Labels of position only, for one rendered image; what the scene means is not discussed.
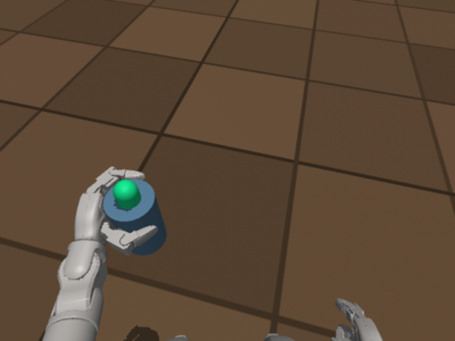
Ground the bottle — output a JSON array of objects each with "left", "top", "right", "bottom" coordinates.
[{"left": 103, "top": 179, "right": 166, "bottom": 256}]

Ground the left robot arm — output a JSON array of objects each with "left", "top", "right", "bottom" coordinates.
[{"left": 42, "top": 239, "right": 107, "bottom": 341}]

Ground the right robot hand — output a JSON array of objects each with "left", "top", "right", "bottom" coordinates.
[{"left": 331, "top": 298, "right": 383, "bottom": 341}]

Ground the left robot hand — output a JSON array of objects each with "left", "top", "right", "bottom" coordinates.
[{"left": 75, "top": 166, "right": 158, "bottom": 256}]

